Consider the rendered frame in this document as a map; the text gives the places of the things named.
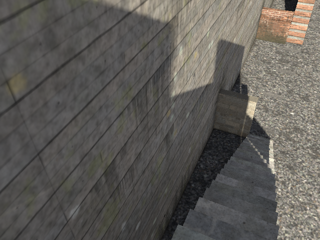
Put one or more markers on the stairs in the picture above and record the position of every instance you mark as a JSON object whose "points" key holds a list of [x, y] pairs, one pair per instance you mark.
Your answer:
{"points": [[240, 203], [300, 21]]}

